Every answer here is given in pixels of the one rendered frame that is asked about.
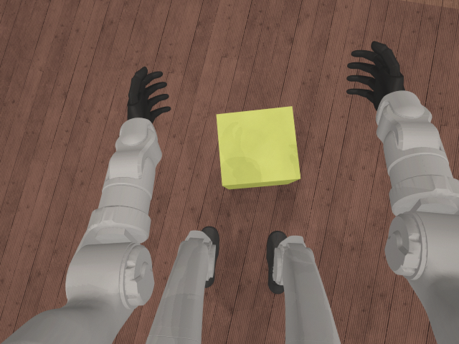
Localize robot left upper arm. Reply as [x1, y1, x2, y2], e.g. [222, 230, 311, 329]
[1, 242, 154, 344]

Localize robot right upper arm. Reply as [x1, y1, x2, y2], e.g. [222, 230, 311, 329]
[384, 211, 459, 344]

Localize robot left hand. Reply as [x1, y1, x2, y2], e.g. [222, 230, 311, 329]
[127, 67, 171, 124]

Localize robot right hand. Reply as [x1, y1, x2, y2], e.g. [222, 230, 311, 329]
[346, 41, 405, 111]

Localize right robot forearm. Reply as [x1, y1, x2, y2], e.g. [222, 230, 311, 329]
[376, 90, 459, 216]

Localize carton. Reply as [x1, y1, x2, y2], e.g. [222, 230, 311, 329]
[217, 106, 301, 189]

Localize robot left shin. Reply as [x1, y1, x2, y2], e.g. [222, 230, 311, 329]
[178, 230, 211, 251]

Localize robot left foot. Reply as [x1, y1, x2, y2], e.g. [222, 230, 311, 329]
[201, 226, 219, 288]

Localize left robot forearm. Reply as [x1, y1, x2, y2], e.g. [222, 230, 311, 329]
[65, 118, 162, 295]

